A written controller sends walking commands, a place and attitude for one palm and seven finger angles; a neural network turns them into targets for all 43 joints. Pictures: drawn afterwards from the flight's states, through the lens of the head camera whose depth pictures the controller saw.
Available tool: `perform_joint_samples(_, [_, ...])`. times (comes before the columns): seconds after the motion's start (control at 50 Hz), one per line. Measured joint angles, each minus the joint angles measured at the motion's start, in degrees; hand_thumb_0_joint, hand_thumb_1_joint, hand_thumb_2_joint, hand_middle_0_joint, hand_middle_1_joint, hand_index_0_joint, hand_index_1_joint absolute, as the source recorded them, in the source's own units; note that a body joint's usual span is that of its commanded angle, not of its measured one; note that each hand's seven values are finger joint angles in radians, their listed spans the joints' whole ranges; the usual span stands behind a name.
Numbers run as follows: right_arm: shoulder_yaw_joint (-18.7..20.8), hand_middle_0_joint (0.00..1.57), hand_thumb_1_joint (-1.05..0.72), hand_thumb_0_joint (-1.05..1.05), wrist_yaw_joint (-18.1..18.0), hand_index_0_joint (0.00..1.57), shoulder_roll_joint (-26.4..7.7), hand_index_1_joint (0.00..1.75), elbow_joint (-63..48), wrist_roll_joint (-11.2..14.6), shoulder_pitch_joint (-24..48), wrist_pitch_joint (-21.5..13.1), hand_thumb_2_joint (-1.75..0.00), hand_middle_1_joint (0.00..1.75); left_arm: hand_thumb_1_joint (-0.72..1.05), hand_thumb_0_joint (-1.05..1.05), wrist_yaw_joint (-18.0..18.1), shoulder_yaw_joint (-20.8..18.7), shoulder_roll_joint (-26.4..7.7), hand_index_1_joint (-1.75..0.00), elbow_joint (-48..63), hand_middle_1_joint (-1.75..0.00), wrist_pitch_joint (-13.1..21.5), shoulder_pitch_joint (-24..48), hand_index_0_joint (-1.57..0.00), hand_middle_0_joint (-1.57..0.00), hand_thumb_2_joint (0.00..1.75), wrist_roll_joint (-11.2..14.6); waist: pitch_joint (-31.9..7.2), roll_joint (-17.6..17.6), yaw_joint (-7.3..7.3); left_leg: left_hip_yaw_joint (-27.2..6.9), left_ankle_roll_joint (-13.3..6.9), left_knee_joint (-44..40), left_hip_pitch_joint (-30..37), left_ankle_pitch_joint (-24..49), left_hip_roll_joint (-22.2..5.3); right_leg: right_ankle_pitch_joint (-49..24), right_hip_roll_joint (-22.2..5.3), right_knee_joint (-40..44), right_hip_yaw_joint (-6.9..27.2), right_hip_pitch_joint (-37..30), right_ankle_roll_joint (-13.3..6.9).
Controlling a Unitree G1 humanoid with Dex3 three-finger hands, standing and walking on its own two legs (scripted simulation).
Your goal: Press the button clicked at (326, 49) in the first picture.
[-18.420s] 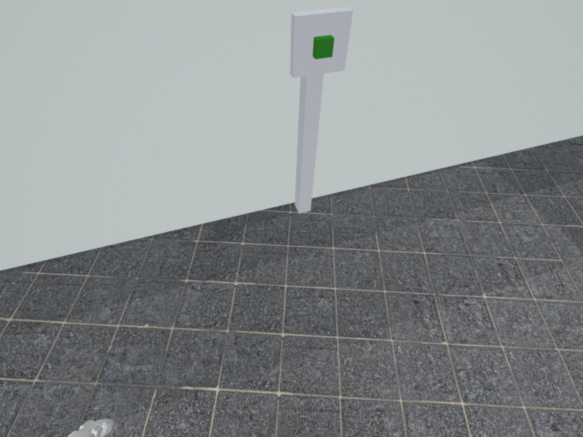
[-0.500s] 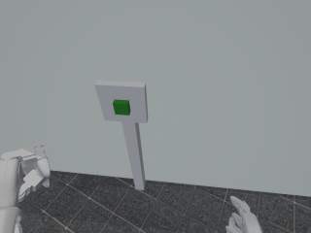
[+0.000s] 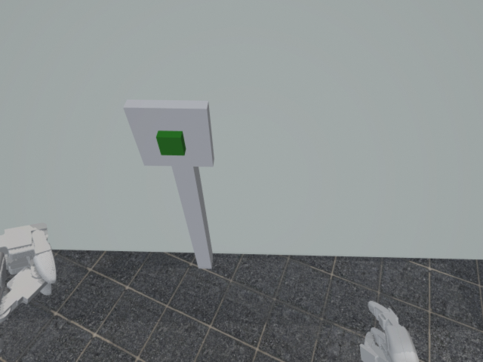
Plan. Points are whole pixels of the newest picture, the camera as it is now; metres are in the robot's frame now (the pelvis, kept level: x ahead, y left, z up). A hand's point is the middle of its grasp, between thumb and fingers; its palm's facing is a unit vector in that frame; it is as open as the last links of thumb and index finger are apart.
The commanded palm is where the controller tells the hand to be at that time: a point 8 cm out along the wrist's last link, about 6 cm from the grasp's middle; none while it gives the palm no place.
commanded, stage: step back with the hand held close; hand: left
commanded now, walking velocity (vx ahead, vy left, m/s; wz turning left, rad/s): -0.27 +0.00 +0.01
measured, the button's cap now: (171, 142) +0.57 +0.20 +0.01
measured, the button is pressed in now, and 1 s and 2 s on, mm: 0 0 0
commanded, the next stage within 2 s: stop stepping back and stand still in 1.08 s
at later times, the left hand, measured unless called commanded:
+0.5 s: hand (18, 317) +0.14 +0.24 +0.16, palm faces +0.39 -0.79 -0.48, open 3.1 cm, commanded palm +0.07 +0.28 +0.18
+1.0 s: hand out of the picture +0.08 +0.24 +0.17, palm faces +0.39 -0.81 -0.44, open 3.1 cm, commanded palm +0.02 +0.27 +0.18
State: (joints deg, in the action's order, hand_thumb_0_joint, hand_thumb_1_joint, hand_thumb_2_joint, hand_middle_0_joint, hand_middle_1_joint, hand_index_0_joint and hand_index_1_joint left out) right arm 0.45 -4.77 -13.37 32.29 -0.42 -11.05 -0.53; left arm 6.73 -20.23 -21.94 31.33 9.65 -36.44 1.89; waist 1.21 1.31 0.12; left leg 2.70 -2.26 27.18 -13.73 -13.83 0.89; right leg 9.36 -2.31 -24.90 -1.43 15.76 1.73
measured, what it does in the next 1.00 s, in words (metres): walks backwards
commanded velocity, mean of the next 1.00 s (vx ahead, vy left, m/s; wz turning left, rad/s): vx -0.35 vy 0.00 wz -0.02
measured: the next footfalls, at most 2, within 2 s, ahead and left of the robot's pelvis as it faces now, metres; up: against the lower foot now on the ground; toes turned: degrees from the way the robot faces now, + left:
right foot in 1.02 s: -0.14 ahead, -0.14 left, +0.00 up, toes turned +2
left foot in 1.26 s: -0.06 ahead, +0.07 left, +0.00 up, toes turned -2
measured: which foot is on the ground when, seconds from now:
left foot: down 0.00-1.00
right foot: down 0.00-0.80, up 0.82-1.00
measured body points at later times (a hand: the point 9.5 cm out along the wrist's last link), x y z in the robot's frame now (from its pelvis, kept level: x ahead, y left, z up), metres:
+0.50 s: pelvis -0.05 +0.00 -0.01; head -0.03 +0.02 +0.43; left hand +0.11 +0.28 +0.18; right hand +0.13 -0.24 -0.08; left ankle +0.01 +0.09 -0.74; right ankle +0.04 -0.14 -0.74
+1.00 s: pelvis -0.10 -0.01 -0.01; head -0.08 +0.03 +0.44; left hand +0.05 +0.28 +0.19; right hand +0.07 -0.23 -0.08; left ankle -0.01 +0.09 -0.74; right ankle -0.17 -0.14 -0.73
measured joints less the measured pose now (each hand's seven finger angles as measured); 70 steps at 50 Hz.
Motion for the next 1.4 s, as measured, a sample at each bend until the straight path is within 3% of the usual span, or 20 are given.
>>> perform_joint_samples(0.42, [-1.09, 0.2, -0.9, 0.01, 0.18, 0.2, 1.15, 0.3, -0.76, -0.3, -0.7, -3.45, -0.9, 0.3, 0.89, 0.01, 1.92, -1.6, 0.54, -1.5, 3.26, -1.5, 3.87, 1.51, -1.31, -1.31, 0.9, -1.98, 0.27, -2.06, -0.31, -0.64, -0.46, 7.5, -8.03, 0.26, -0.51, -1.51, 0.36, -4.67, -0.48, 6.46, -0.12])
perform_joint_samples(0.52, [-1.0, 0.2, -0.9, 0.01, 0.06, 0.2, 1.37, 0.3, -0.75, -0.38, -1.35, -4.37, -0.9, 0.3, 0.89, 0.01, 1.88, -2.56, -0.57, -1.5, 3.37, -1.5, 4.57, 2.39, -1.31, -1.31, 0.9, -2.68, 0.91, -2.83, 0.56, -1.54, -0.38, 8.89, -9.07, 0.35, 0.12, -0.54, 1.4, -7.63, 1.87, 7.62, 0.06])
perform_joint_samples(0.6, [-0.9, 0.2, -0.9, 0.01, 0.37, 0.2, 1.57, 0.3, -0.49, -0.59, -0.8, -4.68, -0.9, 0.3, 0.89, 0.01, 1.53, -3.79, -0.85, -1.5, 3.94, -1.5, 5.3, 2.72, -1.31, -1.31, 0.9, -2.87, 1.64, -2.8, 0.16, -1.8, 0.07, 11.1, -10.37, -0.28, -0.27, 0.65, 2.12, -10.08, 2.33, 8.98, -0.42])
perform_joint_samples(0.72, [0.0, 0.2, -0.9, 0.01, 1.28, 0.2, 1.28, 0.3, 1.1, -0.98, 0.65, -3.24, -0.9, 0.3, 0.88, 0.01, 1.68, -2.33, -0.28, -1.5, 5.51, -1.5, 5.77, 3.37, -1.31, -1.31, 0.9, -1.91, 1.13, -3.14, 0.27, -3.13, 0.92, 14.99, -13.21, -7.45, 0.48, -1.37, 2.25, -8.52, 2.17, 10.47, -0.93])
perform_joint_samples(0.74, [0.07, 0.2, -0.9, 0.01, 1.32, 0.2, 1.21, 0.3, 1.39, -1.0, 0.83, -2.78, -0.9, 0.3, 0.88, 0.01, 1.88, -2.15, -0.43, -1.5, 5.8, -1.5, 5.82, 3.29, -1.31, -1.31, 0.9, -1.76, 0.92, -3.34, 0.5, -3.22, 0.95, 14.36, -12.65, -7.56, 0.56, -1.88, 2.2, -8.07, 2.14, 10.65, -0.81])
perform_joint_samples(0.8, [0.15, 0.2, -0.9, 0.01, 0.87, 0.2, 1.31, 0.3, 1.53, -1.01, 1.13, -2.05, -0.9, 0.3, 0.88, 0.01, 2.21, -2.55, -1.38, -1.5, 6.1, -1.5, 6.02, 2.89, -1.31, -1.31, 0.9, -1.59, 1.06, -4.05, 1.21, -3.02, 0.05, 10.71, -12.28, 1.87, 0.55, -1.1, 2.15, -8.22, 2.22, 11.43, -0.41])
perform_joint_samples(0.86, [0.51, 0.2, -0.9, 0.01, 0.29, 0.2, 2.21, 0.3, 1.74, -1.06, 0.45, -3.35, -0.9, 0.3, 0.88, 0.01, 1.94, -3.62, -2.05, -1.5, 4.58, -1.5, 6.09, 2.46, -1.31, -1.31, 0.9, -2.52, 0.89, -2.42, 1.87, -4.5, -0.49, 10.04, -12.58, 2.34, -0.82, 7.4, 5.73, -20.61, 3.45, 12.6, -0.32])
perform_joint_samples(0.9, [0.47, 0.2, -0.9, 0.01, 0.45, 0.2, 3.13, 0.3, 2.12, -1.16, -0.75, -4.61, -0.9, 0.3, 0.88, 0.01, 1.99, -4.17, -2.28, -1.5, 4.35, -1.5, 5.75, 1.71, -1.31, -1.31, 0.9, -2.27, -0.39, -1.74, 1.7, -5.51, -0.11, 8.03, -12.68, 3.3, -1.78, 11.87, 7.32, -23.36, 3.04, 9.93, -0.58])
perform_joint_samples(0.96, [-0.41, 0.2, -0.9, 0.01, 1.3, 0.2, 4.02, 0.3, 3.1, -1.51, -1.56, -6.62, -0.9, 0.3, 0.88, 0.01, 2.14, -4.43, -1.88, -1.5, 5.32, -1.5, 5.9, -0.06, -1.31, -1.31, 0.9, -1.15, -2.52, -2.18, 0.42, -5.04, 0.65, 4.79, -13.23, 5.65, -2.82, 13.95, 6.91, -15.23, 1.64, 2.52, -0.9])
perform_joint_samples(1.02, [-1.59, 0.2, -0.9, 0.01, 2.03, 0.2, 4.42, 0.3, 3.95, -2.27, 0.14, -7.64, -0.9, 0.3, 0.89, 0.01, 1.58, -3.71, -1.89, -1.5, 6.15, -1.5, 6.26, 0.07, -1.31, -1.31, 0.9, -0.67, -2.89, -3.89, -1.0, -3.0, 1.13, 2.91, -14.73, 7.84, -2.92, 7.75, 5.33, -3.12, 2.23, -4.01, -1.43])
perform_joint_samples(1.04, [-1.83, 0.2, -0.9, 0.01, 2.06, 0.2, 4.3, 0.3, 4.23, -2.45, 1.49, -7.64, -0.9, 0.3, 0.89, 0.01, 1.17, -3.13, -1.74, -1.5, 5.84, -1.5, 6.52, 1.11, -1.31, -1.31, 0.9, -0.63, -2.1, -3.83, -1.42, -2.5, 1.34, 2.54, -15.24, 8.62, -3.31, 9.28, 5.48, -1.08, 2.7, -4.33, -1.66])
perform_joint_samples(1.12, [-1.89, 0.2, -0.9, 0.01, 1.97, 0.2, 3.84, 0.3, 3.8, -1.54, 4.83, -6.15, -0.89, 0.3, 0.89, 0.01, -0.13, -0.86, -2.34, -1.5, 5.08, -1.5, 5.95, 3.31, -1.31, -1.31, 0.9, 0.03, 0.79, -1.84, -0.34, -3.08, 1.94, -0.66, -14.56, 12.67, -4.85, 7.03, 7.14, -1.18, 2.38, -3.2, -1.96])
perform_joint_samples(1.16, [-1.7, 0.2, -0.9, 0.01, 1.69, 0.2, 3.68, 0.3, 2.96, -0.81, 4.12, -5.4, -0.89, 0.3, 0.89, 0.01, -0.43, -0.73, -3.55, -1.5, 5.47, -1.5, 5.87, 1.68, -1.31, -1.31, 0.9, 0.44, 0.06, -1.96, 0.75, -3.93, 2.09, 1.94, -15.03, 8.21, -4.01, 6.7, 6.98, -1.7, 2.19, -3.06, -2.07])
perform_joint_samples(1.22, [-0.98, 0.2, -0.9, 0.01, 1.04, 0.2, 2.77, 0.3, 2.56, -0.71, 1.77, -4.04, -0.89, 0.3, 0.88, 0.01, -0.34, -1.24, -4.38, -1.5, 5.5, -1.5, 5.76, -1.3, -1.31, -1.31, 0.9, 0.52, -3.03, -2.67, 1.18, -4.44, 2.63, 10.23, -14.32, 0.51, -1.35, 6.49, 6.05, -2.03, 2.79, -2.4, -1.99])
perform_joint_samples(1.26, [-0.67, 0.2, -0.9, 0.01, 0.43, 0.2, 1.68, 0.3, 2.3, -0.66, 0.23, -3.35, -0.89, 0.3, 0.88, 0.01, 0.15, -1.84, -4.04, -1.5, 5.15, -1.5, 5.3, -2.36, -1.31, -1.31, 0.9, 0.53, -4.49, -2.43, 1.38, -4.29, 1.84, 6.8, -10.4, 2.14, -0.8, 6.23, 5.96, -2.29, 2.82, -1.88, -1.41])
perform_joint_samples(1.32, [-0.62, 0.2, -0.9, 0.01, -0.44, 0.2, 1.48, 0.3, 3.05, -0.34, -0.64, -3.97, -0.9, 0.3, 0.88, 0.01, 0.91, -2.15, -3.46, -1.5, 2.63, -1.5, 4.29, -0.62, -1.31, -1.31, 0.9, 0.48, -3.64, -4.47, 0.95, -3.45, -1.26, 2.07, -8.39, 5.44, 0.91, 8.49, 4.43, -4.3, 3.39, -1.02, -1.02])
perform_joint_samples(1.4, [-1.37, 0.2, -0.9, 0.01, -0.26, 0.2, 2.07, 0.3, 2.67, -0.61, -2.59, -6.5, -0.9, 0.3, 0.89, 0.01, 1.73, -1.24, -1.54, -1.5, 1.8, -1.5, 2.09, 0.08, -1.31, -1.31, 0.9, -0.45, -3.37, -3.94, 0.97, -4.11, -1.42, -5.02, -5.79, 9.34, 0.54, 14.4, 5.77, -9.59, 3.0, -0.7, -1.46])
